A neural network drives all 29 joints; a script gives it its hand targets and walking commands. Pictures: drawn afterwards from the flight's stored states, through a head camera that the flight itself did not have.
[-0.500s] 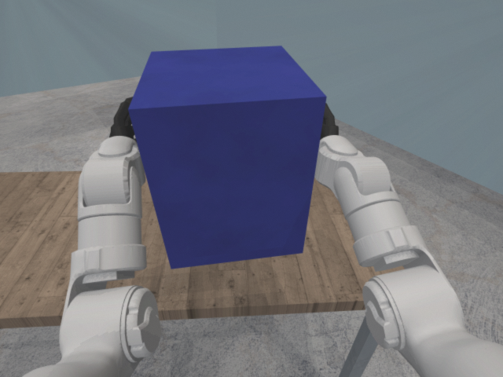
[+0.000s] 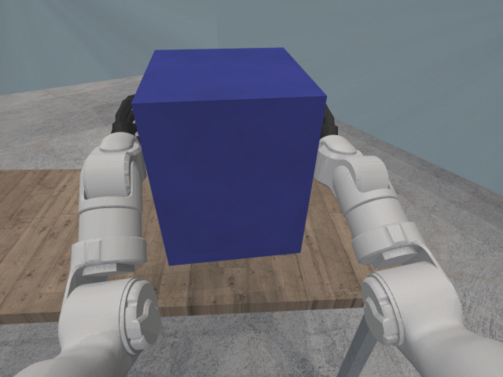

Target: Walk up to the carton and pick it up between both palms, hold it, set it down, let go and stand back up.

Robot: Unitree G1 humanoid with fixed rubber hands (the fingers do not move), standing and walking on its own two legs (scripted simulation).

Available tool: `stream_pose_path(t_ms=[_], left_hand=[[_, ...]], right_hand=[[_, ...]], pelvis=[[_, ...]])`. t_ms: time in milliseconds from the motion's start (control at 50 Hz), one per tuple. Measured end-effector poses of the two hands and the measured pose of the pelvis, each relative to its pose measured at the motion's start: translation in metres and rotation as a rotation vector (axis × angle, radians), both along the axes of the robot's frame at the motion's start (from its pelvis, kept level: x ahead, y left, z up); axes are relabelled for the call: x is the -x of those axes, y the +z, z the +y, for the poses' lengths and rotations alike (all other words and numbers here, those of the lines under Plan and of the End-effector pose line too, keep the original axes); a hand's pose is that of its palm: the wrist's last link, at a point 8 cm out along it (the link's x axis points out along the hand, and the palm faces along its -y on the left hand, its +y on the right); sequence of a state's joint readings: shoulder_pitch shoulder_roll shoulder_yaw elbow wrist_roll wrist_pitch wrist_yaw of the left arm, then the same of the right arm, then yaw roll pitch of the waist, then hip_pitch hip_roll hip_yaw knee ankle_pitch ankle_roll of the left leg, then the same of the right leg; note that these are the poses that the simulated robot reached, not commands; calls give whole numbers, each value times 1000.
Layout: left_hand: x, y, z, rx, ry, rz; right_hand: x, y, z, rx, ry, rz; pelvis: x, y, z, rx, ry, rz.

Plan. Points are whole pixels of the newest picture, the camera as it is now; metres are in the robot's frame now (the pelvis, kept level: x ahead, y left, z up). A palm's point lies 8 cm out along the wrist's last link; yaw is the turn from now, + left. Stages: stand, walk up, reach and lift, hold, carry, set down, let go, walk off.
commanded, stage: hold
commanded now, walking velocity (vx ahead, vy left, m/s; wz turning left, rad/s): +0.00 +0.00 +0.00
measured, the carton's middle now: (228, 152) +0.39 +0.01 +0.24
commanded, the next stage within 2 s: none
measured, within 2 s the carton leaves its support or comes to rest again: neither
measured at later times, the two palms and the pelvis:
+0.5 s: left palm (128, 143) +0.39 +0.15 +0.26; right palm (324, 145) +0.38 -0.14 +0.26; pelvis +0.00 +0.00 +0.00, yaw +0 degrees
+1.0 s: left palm (128, 145) +0.38 +0.15 +0.26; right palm (325, 147) +0.37 -0.14 +0.25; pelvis +0.01 +0.00 +0.00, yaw +0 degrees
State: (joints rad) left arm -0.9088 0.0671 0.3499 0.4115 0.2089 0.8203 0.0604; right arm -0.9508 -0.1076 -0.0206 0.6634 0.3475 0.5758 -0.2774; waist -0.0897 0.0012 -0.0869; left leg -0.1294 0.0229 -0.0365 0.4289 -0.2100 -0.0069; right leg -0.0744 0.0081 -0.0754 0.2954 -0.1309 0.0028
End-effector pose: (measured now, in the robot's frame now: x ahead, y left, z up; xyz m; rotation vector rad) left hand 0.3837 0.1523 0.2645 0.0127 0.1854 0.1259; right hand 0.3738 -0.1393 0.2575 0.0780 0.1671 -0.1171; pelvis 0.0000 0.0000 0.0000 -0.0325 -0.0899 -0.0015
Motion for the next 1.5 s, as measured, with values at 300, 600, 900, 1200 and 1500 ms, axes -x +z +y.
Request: stream_pose_path(t_ms=[300, 600, 900, 1200, 1500], left_hand=[[1, -1, 0, -7, -2, -8], [-3, -3, -2, -12, -5, -9], [-1, -4, -5, -7, -2, -9], [1, 1, -1, -9, -4, -21], [-1, 1, -4, -4, -7, -5]], right_hand=[[1, -1, 0, -2, -1, -5], [-3, -1, -2, 4, -2, -3], [0, -6, -5, -9, -3, -1], [2, -1, -1, -8, -4, -10], [1, -1, -3, 1, -10, 9]], pelvis=[[-1, 0, 2, 0, 1, 3], [-4, 0, 2, 3, -1, 5], [-6, 0, 2, 4, 0, -10], [-3, 0, 3, 2, 1, -8], [-3, 0, 2, 0, -6, -2]])
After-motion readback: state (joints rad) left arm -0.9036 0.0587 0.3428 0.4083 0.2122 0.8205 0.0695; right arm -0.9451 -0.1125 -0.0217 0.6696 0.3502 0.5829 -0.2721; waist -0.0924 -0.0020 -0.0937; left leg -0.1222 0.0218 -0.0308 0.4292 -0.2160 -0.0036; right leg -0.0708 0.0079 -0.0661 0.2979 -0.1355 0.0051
